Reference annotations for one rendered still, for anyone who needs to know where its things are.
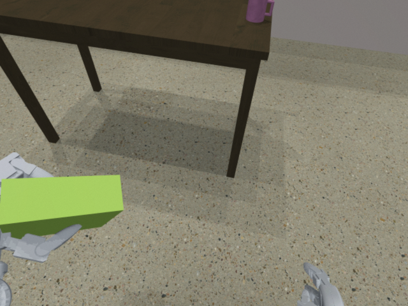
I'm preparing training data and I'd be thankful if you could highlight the sponge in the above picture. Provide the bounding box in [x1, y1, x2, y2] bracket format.
[0, 175, 124, 239]

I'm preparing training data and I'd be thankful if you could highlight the table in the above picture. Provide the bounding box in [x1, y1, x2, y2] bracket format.
[0, 0, 272, 178]

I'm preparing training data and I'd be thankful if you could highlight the robot left hand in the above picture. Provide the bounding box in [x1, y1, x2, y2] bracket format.
[0, 152, 82, 263]

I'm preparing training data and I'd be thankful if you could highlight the robot right hand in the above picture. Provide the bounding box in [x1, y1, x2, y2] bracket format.
[297, 262, 344, 306]

